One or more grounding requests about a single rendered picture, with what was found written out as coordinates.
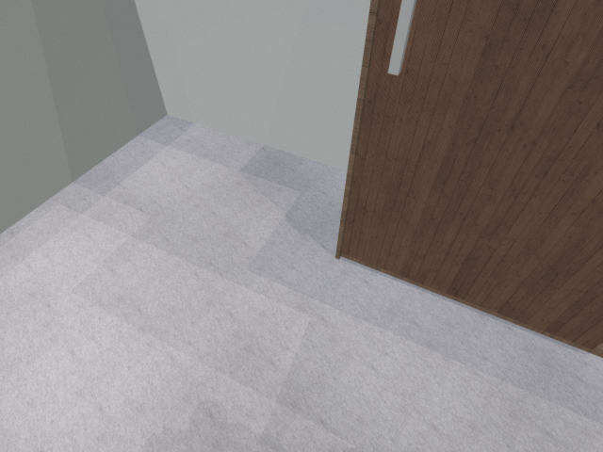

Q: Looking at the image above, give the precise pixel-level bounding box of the handle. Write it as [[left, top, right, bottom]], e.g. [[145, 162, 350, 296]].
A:
[[388, 0, 416, 75]]

